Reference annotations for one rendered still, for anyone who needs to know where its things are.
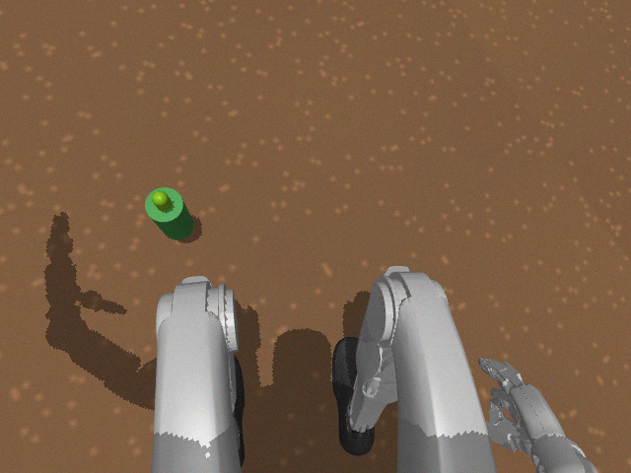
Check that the bottle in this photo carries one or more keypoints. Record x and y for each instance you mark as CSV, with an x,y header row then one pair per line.
x,y
167,209

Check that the right robot foot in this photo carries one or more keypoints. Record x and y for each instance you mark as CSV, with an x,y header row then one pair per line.
x,y
344,373

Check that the right robot arm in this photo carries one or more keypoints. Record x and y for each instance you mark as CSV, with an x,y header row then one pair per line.
x,y
559,455

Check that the right robot hand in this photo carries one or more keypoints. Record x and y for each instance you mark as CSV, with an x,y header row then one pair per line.
x,y
533,418

